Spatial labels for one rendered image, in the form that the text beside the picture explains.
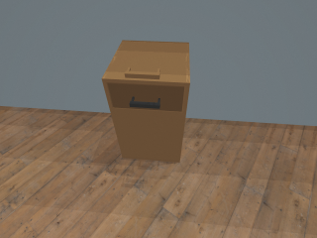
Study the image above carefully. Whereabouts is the handle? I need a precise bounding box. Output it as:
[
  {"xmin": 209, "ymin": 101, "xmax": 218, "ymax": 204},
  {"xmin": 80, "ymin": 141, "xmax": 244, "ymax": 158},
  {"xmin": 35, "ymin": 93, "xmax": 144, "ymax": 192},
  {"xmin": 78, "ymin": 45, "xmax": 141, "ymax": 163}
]
[
  {"xmin": 124, "ymin": 70, "xmax": 160, "ymax": 79},
  {"xmin": 129, "ymin": 96, "xmax": 160, "ymax": 109}
]

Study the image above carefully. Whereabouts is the drawer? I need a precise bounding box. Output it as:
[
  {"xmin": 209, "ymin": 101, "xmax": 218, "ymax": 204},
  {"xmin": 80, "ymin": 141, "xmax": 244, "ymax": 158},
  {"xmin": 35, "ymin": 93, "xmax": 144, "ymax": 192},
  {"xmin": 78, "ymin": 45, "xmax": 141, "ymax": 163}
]
[{"xmin": 107, "ymin": 82, "xmax": 185, "ymax": 112}]

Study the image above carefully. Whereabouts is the cabinet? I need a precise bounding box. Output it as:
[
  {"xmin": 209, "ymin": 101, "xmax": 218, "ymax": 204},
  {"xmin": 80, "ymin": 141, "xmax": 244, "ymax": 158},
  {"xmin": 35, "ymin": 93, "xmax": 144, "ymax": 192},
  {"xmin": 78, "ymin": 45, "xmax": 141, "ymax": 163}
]
[{"xmin": 101, "ymin": 40, "xmax": 190, "ymax": 163}]

